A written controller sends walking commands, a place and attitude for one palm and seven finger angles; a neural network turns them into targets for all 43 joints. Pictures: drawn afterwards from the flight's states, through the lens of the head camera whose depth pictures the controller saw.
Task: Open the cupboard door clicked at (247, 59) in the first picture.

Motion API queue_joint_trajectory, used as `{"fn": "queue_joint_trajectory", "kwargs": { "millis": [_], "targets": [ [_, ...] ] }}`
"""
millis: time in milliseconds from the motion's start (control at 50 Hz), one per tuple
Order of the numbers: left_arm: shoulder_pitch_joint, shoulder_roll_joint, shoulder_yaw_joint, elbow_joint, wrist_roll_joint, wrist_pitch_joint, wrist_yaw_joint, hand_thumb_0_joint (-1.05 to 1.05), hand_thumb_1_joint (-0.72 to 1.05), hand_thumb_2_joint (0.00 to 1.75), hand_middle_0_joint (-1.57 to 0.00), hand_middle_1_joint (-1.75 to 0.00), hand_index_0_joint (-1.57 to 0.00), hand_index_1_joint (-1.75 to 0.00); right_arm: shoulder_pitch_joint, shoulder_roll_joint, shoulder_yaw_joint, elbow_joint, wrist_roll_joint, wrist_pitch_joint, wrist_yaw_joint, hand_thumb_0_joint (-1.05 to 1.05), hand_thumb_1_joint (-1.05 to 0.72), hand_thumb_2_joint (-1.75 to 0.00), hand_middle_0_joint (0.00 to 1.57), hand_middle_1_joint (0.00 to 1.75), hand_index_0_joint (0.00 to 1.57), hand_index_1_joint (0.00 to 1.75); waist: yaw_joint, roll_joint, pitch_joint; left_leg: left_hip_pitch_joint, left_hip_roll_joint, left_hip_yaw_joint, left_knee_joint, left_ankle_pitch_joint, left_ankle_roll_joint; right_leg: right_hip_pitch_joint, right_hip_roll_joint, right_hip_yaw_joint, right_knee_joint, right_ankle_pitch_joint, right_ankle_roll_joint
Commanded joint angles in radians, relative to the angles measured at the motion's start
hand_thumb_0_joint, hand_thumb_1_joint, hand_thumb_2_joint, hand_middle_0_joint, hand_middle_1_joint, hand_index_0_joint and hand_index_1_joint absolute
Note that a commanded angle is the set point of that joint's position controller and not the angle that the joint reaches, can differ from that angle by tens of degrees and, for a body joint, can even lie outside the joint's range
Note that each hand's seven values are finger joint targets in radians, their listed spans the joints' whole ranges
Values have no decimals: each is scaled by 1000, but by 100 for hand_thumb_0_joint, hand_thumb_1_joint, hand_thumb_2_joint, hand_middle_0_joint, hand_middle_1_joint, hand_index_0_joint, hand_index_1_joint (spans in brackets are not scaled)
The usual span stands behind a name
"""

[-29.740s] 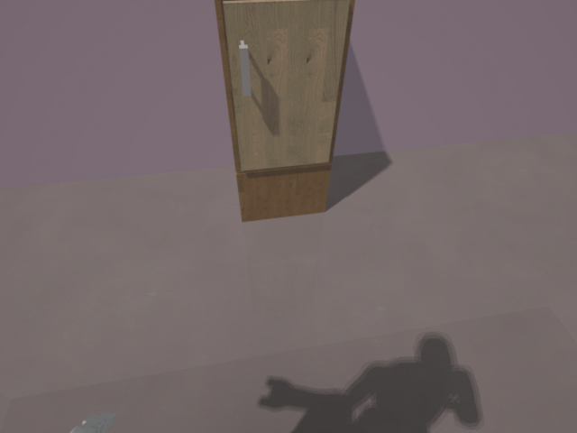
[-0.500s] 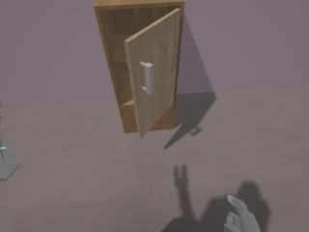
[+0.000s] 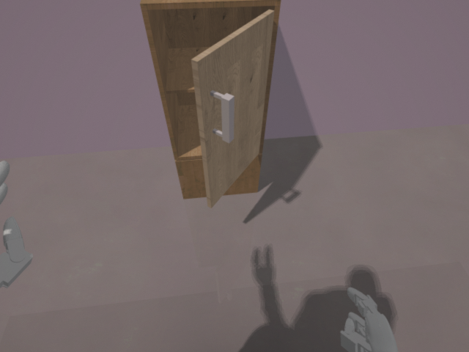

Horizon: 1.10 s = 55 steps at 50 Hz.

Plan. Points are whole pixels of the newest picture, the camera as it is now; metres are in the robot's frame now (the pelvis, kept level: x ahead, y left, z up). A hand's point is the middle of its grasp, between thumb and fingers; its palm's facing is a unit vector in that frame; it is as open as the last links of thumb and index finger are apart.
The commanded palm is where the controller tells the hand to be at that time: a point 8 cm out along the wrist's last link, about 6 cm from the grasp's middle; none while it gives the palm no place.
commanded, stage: let the arm hang, fingers relaxed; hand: left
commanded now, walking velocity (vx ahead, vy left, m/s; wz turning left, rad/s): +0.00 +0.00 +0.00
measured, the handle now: (221, 116) +0.68 +0.08 -0.02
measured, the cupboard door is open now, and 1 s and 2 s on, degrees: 49 49 49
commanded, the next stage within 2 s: look to check the result in 1.12 s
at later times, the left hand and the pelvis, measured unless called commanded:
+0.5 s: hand out of the picture -0.01 +0.18 -0.17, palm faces +0.04 -0.97 -0.23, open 7.1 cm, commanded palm none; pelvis -0.02 -0.02 +0.00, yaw +2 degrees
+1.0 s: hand out of the picture +0.04 +0.17 -0.17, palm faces +0.04 -0.97 -0.23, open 7.4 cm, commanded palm none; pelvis +0.00 -0.01 +0.00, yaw +1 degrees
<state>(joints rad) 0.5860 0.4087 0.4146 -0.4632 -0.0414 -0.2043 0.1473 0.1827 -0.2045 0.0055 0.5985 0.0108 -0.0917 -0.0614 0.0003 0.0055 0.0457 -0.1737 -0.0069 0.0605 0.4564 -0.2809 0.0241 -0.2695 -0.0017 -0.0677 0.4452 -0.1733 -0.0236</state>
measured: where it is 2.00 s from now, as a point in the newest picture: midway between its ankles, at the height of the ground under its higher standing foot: outside the picture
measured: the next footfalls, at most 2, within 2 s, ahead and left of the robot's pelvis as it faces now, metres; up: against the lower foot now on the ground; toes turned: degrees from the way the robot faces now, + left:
none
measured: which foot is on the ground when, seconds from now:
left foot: down 0.00-1.00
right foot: down 0.00-1.00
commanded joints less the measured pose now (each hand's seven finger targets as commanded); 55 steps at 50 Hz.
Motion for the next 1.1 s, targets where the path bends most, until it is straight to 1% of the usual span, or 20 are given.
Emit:
{"fn": "queue_joint_trajectory", "kwargs": {
  "millis": [0,20,40,60,80,100,140,180,200,220,260,280,320,420,440,520,640,840,1000,1080],
  "targets": [
    [-146,18,-320,587,84,75,-125,0,90,90,-20,-30,-20,-30,-104,-305,-96,97,1,-94,77,0,-90,-90,20,30,20,30,-44,56,1,-184,99,-125,46,276,5,3,-117,53,108,209,-9],
    [-137,-8,-281,627,73,157,-145,0,90,90,-20,-30,-20,-30,-26,-252,-92,99,-5,-25,78,0,-90,-90,20,30,20,30,-26,69,-90,-109,109,-105,22,325,-5,-21,-111,108,71,132,-22],
    [-140,-21,-294,618,73,176,-149,0,90,90,-20,-30,-20,-30,-8,-244,-90,85,-9,-8,74,0,-90,-90,20,30,20,30,-25,53,-90,-92,122,-107,21,359,0,-32,-90,90,77,76,-20],
    [-167,-42,-297,651,73,182,-148,0,90,90,-20,-30,-20,-30,-5,-229,-79,90,-19,3,71,0,-90,-90,20,30,20,30,-23,46,-119,-143,145,-150,0,263,29,-17,-87,66,108,-1,-16],
    [-208,-39,-306,694,78,184,-148,0,90,90,-20,-30,-20,-30,-19,-227,-70,87,-26,14,69,0,-90,-90,20,30,20,30,-16,3,-105,-188,149,-175,-23,223,46,7,-73,68,125,-6,-16],
    [-233,-23,-311,745,81,184,-146,0,90,90,-20,-30,-20,-30,-26,-232,-63,91,-30,23,69,0,-90,-90,20,30,20,30,-9,-76,-103,-198,146,-183,-28,208,52,42,-74,78,116,17,-19],
    [-285,10,-319,860,86,186,-145,0,90,90,-20,-30,-20,-30,-21,-230,-60,112,-34,42,69,0,-90,-90,20,30,20,30,-5,-220,-115,-170,97,-157,7,120,38,58,-119,132,41,38,-39],
    [-335,18,-337,985,78,192,-142,0,90,90,-20,-30,-20,-30,10,-205,-50,156,-35,66,66,0,-90,-90,20,30,20,30,-22,-250,-117,-89,43,-110,44,51,24,15,-176,192,-35,17,-68],
    [-358,15,-348,1038,73,196,-140,0,90,90,-20,-30,-20,-30,22,-186,-43,179,-36,75,65,0,-90,-90,20,30,20,30,-27,-210,-107,-62,34,-100,39,44,18,-3,-182,195,-57,-19,-70],
    [-373,6,-358,1088,69,199,-138,0,90,90,-20,-30,-20,-30,23,-174,-35,205,-37,81,64,0,-90,-90,20,30,20,30,-28,-139,-105,-39,38,-102,20,53,16,-13,-171,189,-66,-64,-67],
    [-379,-11,-370,1176,64,202,-133,0,90,90,-20,-30,-20,-30,14,-156,-25,243,-39,87,64,0,-90,-90,20,30,20,30,-16,46,-78,-80,68,-129,-52,44,19,20,-129,160,-64,-134,-41],
    [-364,-22,-375,1219,61,201,-131,0,90,90,-20,-30,-20,-30,8,-148,-19,261,-39,88,61,0,-90,-90,20,30,20,30,-5,109,-70,-111,79,-139,-86,24,18,57,-117,154,-64,-126,-32],
    [-334,-34,-378,1303,57,198,-128,0,90,90,-20,-30,-20,-30,20,-129,-13,298,-37,91,56,0,-90,-90,20,30,20,30,5,154,-77,-138,76,-135,-108,-15,11,120,-115,148,-79,-111,-31],
    [-336,-44,-368,1423,53,190,-126,0,90,90,-20,-30,-20,-30,112,-114,-26,381,-36,102,48,0,-90,-90,20,30,20,30,-2,117,-47,-131,71,-122,-111,-64,9,122,-126,152,-153,-173,-44],
    [-345,-41,-368,1437,54,189,-125,0,90,90,-20,-30,-20,-30,129,-115,-29,391,-34,104,48,0,-90,-90,20,30,20,30,-4,57,-24,-126,77,-123,-111,-54,10,107,-125,143,-159,-180,-45],
    [-352,-56,-370,1493,52,190,-124,0,90,90,-20,-30,-20,-30,185,-109,-30,441,-36,105,43,0,-90,-90,20,30,20,30,-10,-22,24,-111,79,-121,-125,-52,16,66,-124,141,-188,-226,-43],
    [-344,-62,-368,1536,51,189,-119,0,90,90,-20,-30,-20,-30,202,-97,-28,475,-35,97,40,0,-90,-90,20,30,20,30,-3,-24,5,-92,85,-115,-141,-17,19,90,-118,126,-169,-174,-38],
    [-352,-81,-371,1561,53,188,-114,0,90,90,-20,-30,-20,-30,180,-73,-22,505,-34,92,37,0,-90,-90,20,30,20,30,0,-25,44,-77,95,-112,-165,39,13,89,-112,117,-156,-88,-29],
    [-359,-98,-374,1567,51,181,-114,0,90,90,-20,-30,-20,-30,153,-68,-20,510,-35,84,32,0,-90,-90,20,30,20,30,-3,37,7,-41,103,-108,-171,108,3,130,-116,111,-140,22,-30],
    [-363,-94,-370,1568,52,176,-114,0,90,90,-20,-30,-20,-30,140,-81,-24,509,-34,81,29,0,-90,-90,20,30,20,30,-5,22,-12,-15,108,-105,-168,143,3,147,-118,109,-138,77,-32]
  ]
}}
